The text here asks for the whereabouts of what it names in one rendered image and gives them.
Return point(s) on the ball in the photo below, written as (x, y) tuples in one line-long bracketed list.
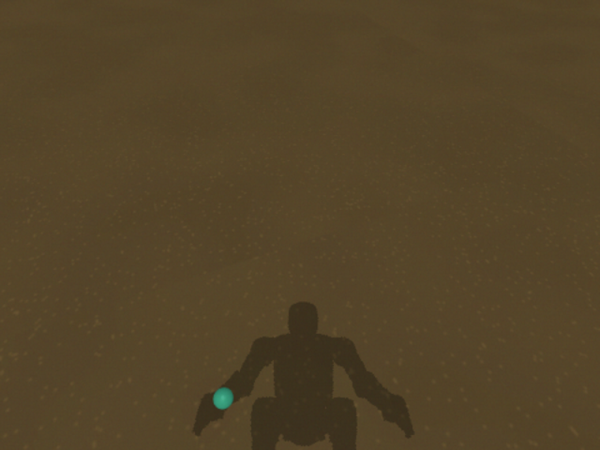
[(223, 398)]

